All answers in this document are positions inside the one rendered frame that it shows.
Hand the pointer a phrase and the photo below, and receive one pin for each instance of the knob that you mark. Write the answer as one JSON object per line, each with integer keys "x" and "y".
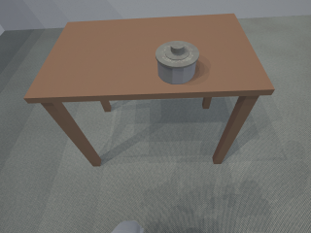
{"x": 177, "y": 47}

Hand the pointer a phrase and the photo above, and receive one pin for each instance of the robot left thigh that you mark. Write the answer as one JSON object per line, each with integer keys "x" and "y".
{"x": 128, "y": 226}

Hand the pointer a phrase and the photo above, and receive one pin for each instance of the pot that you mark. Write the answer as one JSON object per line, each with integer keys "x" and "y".
{"x": 175, "y": 76}

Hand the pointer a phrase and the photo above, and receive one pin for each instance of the lid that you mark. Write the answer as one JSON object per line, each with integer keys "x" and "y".
{"x": 185, "y": 59}

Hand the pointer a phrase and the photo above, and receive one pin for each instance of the table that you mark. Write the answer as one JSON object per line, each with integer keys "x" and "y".
{"x": 115, "y": 60}

